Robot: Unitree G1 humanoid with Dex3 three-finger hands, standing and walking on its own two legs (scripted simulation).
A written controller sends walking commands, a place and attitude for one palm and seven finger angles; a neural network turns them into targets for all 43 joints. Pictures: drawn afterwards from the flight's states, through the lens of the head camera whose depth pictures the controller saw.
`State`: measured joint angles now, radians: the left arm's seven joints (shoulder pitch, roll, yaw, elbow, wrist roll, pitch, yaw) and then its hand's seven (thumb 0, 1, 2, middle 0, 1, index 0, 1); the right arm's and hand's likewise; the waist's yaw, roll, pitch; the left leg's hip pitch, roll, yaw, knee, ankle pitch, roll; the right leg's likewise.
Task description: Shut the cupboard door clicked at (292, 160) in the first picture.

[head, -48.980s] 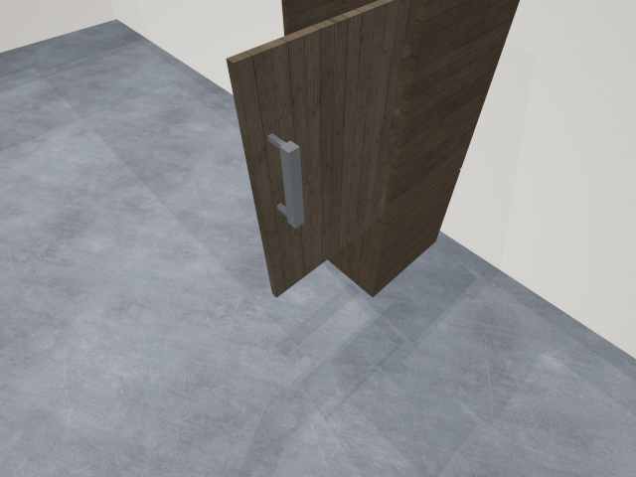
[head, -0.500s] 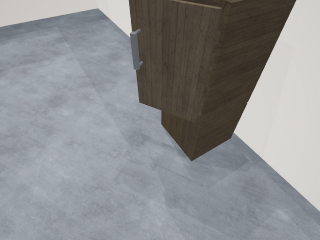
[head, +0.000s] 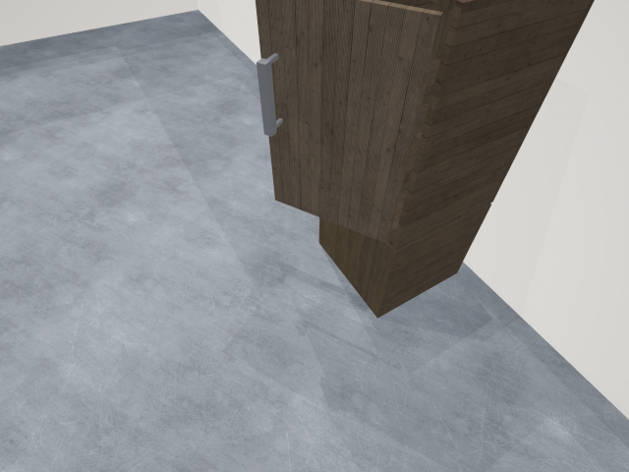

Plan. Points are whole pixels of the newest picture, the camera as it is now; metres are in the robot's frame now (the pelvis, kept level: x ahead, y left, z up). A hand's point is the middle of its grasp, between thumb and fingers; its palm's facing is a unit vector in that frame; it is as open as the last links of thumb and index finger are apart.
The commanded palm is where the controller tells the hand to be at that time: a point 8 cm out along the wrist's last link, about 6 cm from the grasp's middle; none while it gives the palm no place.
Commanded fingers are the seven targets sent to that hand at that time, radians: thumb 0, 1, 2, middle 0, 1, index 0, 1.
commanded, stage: walk to a spot facing it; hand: left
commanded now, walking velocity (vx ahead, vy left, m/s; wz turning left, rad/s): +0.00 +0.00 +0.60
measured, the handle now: (272, 96) +0.88 +0.14 +0.02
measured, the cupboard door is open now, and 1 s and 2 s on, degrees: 31 31 31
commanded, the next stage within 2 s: none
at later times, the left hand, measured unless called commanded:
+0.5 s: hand out of the picture +0.02 +0.25 -0.17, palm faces +0.27 -0.92 -0.29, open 7.4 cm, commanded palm none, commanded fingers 0.00 0.90 0.90 -0.20 -0.30 -0.20 -0.30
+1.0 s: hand out of the picture -0.08 +0.21 -0.19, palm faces +0.60 -0.75 -0.28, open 7.4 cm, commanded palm none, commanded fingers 0.00 0.90 0.90 -0.20 -0.30 -0.20 -0.30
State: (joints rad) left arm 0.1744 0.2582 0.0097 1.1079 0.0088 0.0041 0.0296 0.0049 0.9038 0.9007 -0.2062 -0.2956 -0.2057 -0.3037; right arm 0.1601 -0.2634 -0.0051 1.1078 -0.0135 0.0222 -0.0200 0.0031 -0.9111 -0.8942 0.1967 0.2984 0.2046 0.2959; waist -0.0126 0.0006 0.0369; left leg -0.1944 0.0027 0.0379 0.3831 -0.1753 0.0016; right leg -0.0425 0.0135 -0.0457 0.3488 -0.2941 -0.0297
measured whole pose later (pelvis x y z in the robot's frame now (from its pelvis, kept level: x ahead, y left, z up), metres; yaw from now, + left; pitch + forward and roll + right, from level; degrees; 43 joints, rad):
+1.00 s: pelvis -0.01 +0.00 -0.02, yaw +38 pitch +0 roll +1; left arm 0.20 0.26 0.07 0.89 0.02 0.07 0.03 0.01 0.90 0.90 -0.21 -0.30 -0.21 -0.30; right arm 0.15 -0.23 -0.05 0.87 -0.03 0.04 0.01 0.00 -0.91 -0.89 0.19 0.30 0.20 0.30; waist 0.00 -0.05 0.12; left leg -0.34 -0.01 0.00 0.63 -0.30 0.00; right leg -0.42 -0.10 -0.06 1.06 -0.53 0.06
